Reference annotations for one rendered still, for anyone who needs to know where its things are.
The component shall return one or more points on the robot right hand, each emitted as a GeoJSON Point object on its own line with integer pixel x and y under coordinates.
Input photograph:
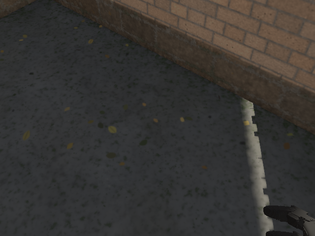
{"type": "Point", "coordinates": [294, 216]}

